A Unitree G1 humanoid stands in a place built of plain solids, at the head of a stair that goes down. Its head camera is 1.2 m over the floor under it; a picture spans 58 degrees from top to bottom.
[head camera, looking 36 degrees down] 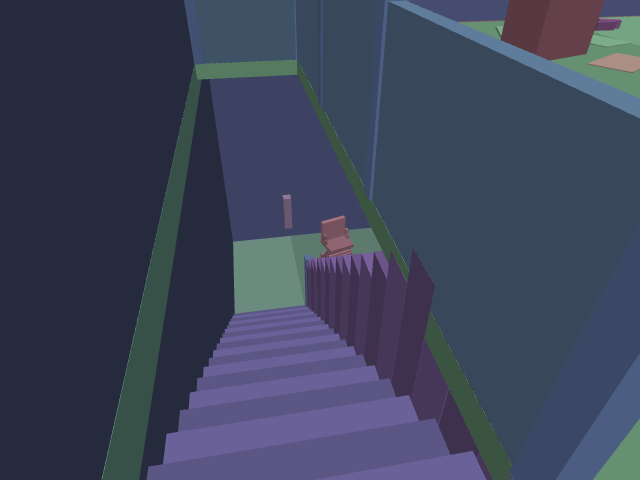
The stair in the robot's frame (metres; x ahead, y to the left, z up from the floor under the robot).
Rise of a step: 0.19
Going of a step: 0.24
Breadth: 1.10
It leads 10 degrees to the left of straight ahead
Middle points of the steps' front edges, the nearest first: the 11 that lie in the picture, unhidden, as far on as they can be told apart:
0.88 0.08 -0.39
1.12 0.12 -0.58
1.36 0.17 -0.77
1.59 0.21 -0.97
1.83 0.25 -1.16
2.07 0.29 -1.35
2.30 0.33 -1.55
2.54 0.37 -1.74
2.77 0.42 -1.93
3.01 0.46 -2.12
3.25 0.50 -2.32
